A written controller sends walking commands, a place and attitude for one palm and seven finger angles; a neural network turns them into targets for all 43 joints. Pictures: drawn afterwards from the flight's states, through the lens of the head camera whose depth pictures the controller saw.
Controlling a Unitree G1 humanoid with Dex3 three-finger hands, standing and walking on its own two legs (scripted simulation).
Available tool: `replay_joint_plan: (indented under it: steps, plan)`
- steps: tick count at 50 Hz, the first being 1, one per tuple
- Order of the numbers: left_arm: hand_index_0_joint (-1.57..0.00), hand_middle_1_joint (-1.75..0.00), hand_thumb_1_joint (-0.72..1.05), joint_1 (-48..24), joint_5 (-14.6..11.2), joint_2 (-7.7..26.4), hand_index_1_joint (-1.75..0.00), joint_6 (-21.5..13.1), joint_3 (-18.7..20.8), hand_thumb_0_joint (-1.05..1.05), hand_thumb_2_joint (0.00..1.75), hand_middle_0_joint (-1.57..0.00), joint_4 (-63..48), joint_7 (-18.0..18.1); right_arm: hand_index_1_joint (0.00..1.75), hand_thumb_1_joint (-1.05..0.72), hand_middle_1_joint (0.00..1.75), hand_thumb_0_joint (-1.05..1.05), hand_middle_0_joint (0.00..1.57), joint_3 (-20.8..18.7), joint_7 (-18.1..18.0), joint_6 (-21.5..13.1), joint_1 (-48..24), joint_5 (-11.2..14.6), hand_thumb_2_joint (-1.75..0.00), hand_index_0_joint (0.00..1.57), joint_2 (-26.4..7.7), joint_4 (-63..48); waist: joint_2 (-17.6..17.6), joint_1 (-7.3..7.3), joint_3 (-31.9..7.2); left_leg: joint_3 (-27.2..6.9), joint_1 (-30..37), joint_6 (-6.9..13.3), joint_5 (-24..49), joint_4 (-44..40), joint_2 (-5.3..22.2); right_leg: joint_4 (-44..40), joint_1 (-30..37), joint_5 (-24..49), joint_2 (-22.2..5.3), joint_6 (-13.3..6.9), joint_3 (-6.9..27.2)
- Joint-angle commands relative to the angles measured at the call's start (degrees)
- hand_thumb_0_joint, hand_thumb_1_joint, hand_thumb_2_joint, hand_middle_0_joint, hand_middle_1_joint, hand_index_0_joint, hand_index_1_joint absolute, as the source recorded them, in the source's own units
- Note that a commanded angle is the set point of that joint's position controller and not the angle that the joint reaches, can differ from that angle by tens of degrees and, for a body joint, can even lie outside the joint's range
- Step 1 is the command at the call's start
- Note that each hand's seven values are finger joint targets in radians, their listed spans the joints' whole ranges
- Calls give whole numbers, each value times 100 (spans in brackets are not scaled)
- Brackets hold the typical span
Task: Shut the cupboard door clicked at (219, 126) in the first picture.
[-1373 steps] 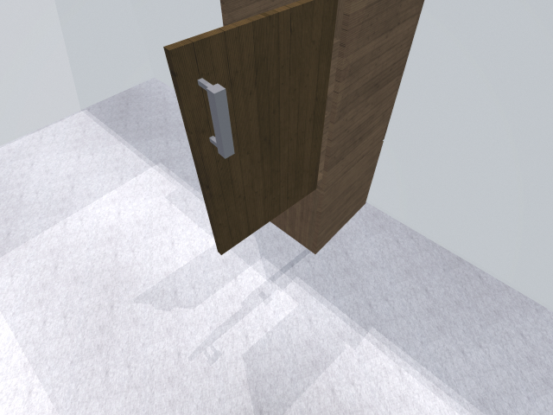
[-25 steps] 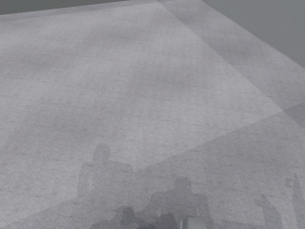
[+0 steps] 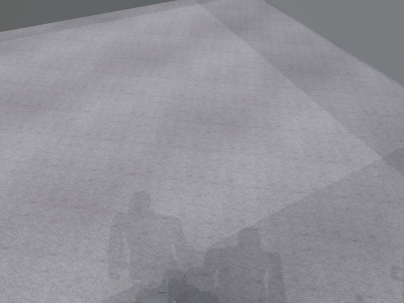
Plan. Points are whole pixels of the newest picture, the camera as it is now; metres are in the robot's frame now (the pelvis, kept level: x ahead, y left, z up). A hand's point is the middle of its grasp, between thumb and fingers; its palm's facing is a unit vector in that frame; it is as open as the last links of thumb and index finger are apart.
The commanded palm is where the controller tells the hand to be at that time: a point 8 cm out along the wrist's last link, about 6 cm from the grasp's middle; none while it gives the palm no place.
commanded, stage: turn to face it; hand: left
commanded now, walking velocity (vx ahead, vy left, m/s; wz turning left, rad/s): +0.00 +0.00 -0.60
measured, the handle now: out of the picture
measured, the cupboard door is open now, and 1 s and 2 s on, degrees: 52 52 52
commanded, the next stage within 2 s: none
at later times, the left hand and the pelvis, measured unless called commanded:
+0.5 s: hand (138, 256) +0.24 +0.17 -0.16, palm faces -0.27 -0.92 -0.28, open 7.4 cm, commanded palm none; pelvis +0.07 +0.00 -0.02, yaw -19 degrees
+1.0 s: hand (156, 233) +0.31 +0.14 -0.18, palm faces -0.54 -0.82 -0.19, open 7.4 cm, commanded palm none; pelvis +0.11 +0.02 +0.00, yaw -36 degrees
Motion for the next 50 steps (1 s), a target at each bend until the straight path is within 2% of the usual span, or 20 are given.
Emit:
replay_joint_plan:
  steps: [1, 3, 5, 6, 9, 12, 19, 22, 23, 24, 25, 27, 31, 37, 40, 41, 42, 43, 47, 50]
  plan:
    - [-20, -30, 90, 161, 18, 905, -30, 104, 206, 0, 90, -20, -282, -35, 30, -90, 30, 0, 20, -52, 8, -52, 259, 63, -90, 20, -336, -326, -948, -68, -382, 76, 881, -53, 379, -882, -210, -316, -84, 2275, -1184, -706, 1332]
    - [-20, -30, 90, 41, 2, 782, -30, 191, 206, 0, 90, -20, -384, -35, 30, -90, 30, 0, 20, -92, -32, -126, 490, 67, -90, 20, -681, -296, -462, -239, -425, -153, 1977, 19, 1148, -1855, 77, 184, -807, 1196, -842, -360, 1259]
    - [-20, -30, 90, 262, -56, 408, -30, 267, 122, 0, 90, -20, -529, -78, 30, -90, 30, 0, 20, -203, -102, -139, 883, -48, -90, 20, -1512, -358, 1538, -344, -705, -2113, 2518, 1051, 2146, -2584, 2188, 2168, -1735, -2267, 220, 218, 192]
    - [-20, -30, 90, 71, 1, 562, -30, 322, 133, 0, 90, -20, -591, -84, 30, -90, 30, 0, 20, -206, -124, -114, 773, -68, -90, 20, -1501, -421, 1201, -371, -555, -2261, 2137, 1320, 1764, -2803, 2367, 3215, -1816, -2541, 125, 238, 342]
    - [-20, -30, 90, 6, 32, 603, -30, 416, 193, 0, 90, -20, -566, -200, 30, -90, 30, 0, 20, -112, -156, -85, 39, -46, -90, 20, -1258, -734, 913, -16, -308, -1113, 1825, 1174, 2710, -2661, 1896, 4031, -1960, -1668, -279, 362, 343]
    - [-20, -30, 90, 24, 15, 524, -30, 514, 174, 0, 90, -20, -621, -256, 30, -90, 30, 0, 20, -134, -153, -65, -39, -14, -90, 20, -1252, -813, 880, 19, -483, -244, 1992, 1043, 3165, -2488, 1652, 3546, -1705, -1353, -323, 468, 82]
    - [-20, -30, 90, -409, 62, 540, -30, 528, 170, 0, 90, -20, -1003, -301, 30, -90, 30, 0, 20, -292, -64, 39, -9, -27, -90, 20, -1389, -862, 1130, -95, -324, 211, 1829, 956, 2432, -2299, 1774, 2056, -1123, -953, -205, 416, -268]
    - [-20, -30, 90, -115, 80, 698, -30, 451, 196, 0, 90, -20, -1014, -297, 30, -90, 30, 0, 20, -343, -19, 81, -124, 5, -90, 20, -1459, -936, 898, 115, -435, 525, 1566, 599, 2213, -1490, 1618, 831, -231, -5, -74, 286, -409]
    - [-20, -30, 90, 232, 95, 945, -30, 409, 252, 0, 90, -20, -934, -274, 30, -90, 30, 0, 20, -343, 8, 87, -204, 30, -90, 20, -1381, -992, 399, 341, -540, 741, 1094, 330, 1663, -742, 1348, 236, 469, 689, -342, 141, -22]
    - [-20, -30, 90, 510, 151, 1597, -30, 324, 362, 0, 90, -20, -892, -207, 30, -90, 30, 0, 20, -252, 45, 93, -232, 86, -90, 20, -965, -1185, -1384, 473, -705, 1138, -161, -55, -350, 596, 500, -363, 1301, 2089, -1680, -405, 1886]
    - [-20, -30, 90, 813, 55, 1927, -30, 316, 377, 0, 90, -20, -829, -155, 30, -90, 30, 0, 20, -182, 29, 160, -520, 89, -90, 20, -943, -1410, -1599, 662, -624, 435, -740, -146, -2035, 1733, 43, -470, 1063, 3199, -2412, -1074, 2694]
    - [-20, -30, 90, 194, 44, 1723, -30, 360, 384, 0, 90, -20, -982, -41, 30, -90, 30, 0, 20, -224, -21, 224, -628, 98, -90, 20, -1013, -1340, -1442, 407, -484, -408, -1146, -127, -1355, 2594, 208, -671, 620, 1538, -2054, -1137, 2810]
    - [-20, -30, 90, -482, 63, 1426, -30, 337, 243, 0, 90, -20, -1218, -65, 30, -90, 30, 0, 20, -181, 48, 210, -245, 61, -90, 20, -989, -1120, -957, 26, -628, -283, -424, -241, -474, 1767, 169, -526, 76, 1241, -1369, -784, 1659]
    - [-20, -30, 90, -327, 100, 1602, -30, 393, 298, 0, 90, -20, -1166, -115, 30, -90, 30, 0, 20, -146, 43, 151, -272, 111, -90, 20, -937, -1243, -1004, 136, -601, -160, 119, -197, -602, 85, -135, -409, 27, 994, -1254, -837, 2187]
    - [-20, -30, 90, -544, 30, 1525, -30, 450, 297, 0, 90, -20, -1197, -124, 30, -90, 30, 0, 20, -120, -27, 48, 262, 136, -90, 20, -999, -1082, -860, -128, -792, -108, 1349, -145, 341, -1615, -265, 110, -498, 1099, -950, -452, 2217]
    - [-20, -30, 90, -583, -16, 1309, -30, 484, 244, 0, 90, -20, -1278, -142, 30, -90, 30, 0, 20, -160, -60, -6, 447, 110, -90, 20, -1265, -1038, -298, -214, -835, -550, 2041, 12, 409, -2347, 198, 530, -1155, 487, -543, -136, 1891]
    - [-20, -30, 90, -513, -56, 934, -30, 500, 165, 0, 90, -20, -1390, -198, 30, -90, 30, 0, 20, -259, -63, -29, 538, 34, -90, 20, -1792, -1094, 1381, -234, -739, -2029, 2313, 499, 558, -2890, 1538, 1728, -1976, -1111, 268, 220, 1093]
    - [-20, -30, 90, -632, -23, 960, -30, 476, 156, 0, 90, -20, -1514, -229, 30, -90, 30, 0, 20, -269, -104, -17, 609, -16, -90, 20, -2022, -1208, 1563, -283, -621, -2612, 1899, 1086, 1108, -3044, 2400, 2946, -2069, -2222, 249, 363, 518]
    - [-20, -30, 90, -623, 19, 889, -30, 540, 190, 0, 90, -20, -1235, -345, 30, -90, 30, 0, 20, -153, -143, -43, -17, -29, -90, 20, -1515, -1296, 1143, 23, -421, -775, 1967, 989, 3576, -2341, 1576, 4103, -2104, -1529, -148, 517, 343]
    - [-20, -30, 90, -800, -2, 766, -30, 590, 145, 0, 90, -20, -1263, -370, 30, -90, 30, 0, 20, -183, -132, -20, 324, -25, -90, 20, -1494, -1151, 1117, -122, -517, -352, 2188, 932, 3608, -2250, 1490, 3453, -1793, -1335, -145, 533, 129]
